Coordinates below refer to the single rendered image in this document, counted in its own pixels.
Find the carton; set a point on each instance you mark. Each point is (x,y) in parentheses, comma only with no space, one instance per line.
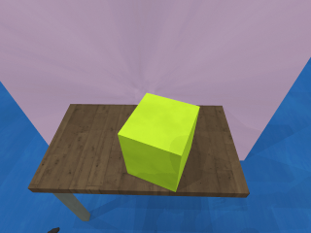
(156,140)

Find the table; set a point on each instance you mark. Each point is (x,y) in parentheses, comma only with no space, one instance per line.
(85,157)

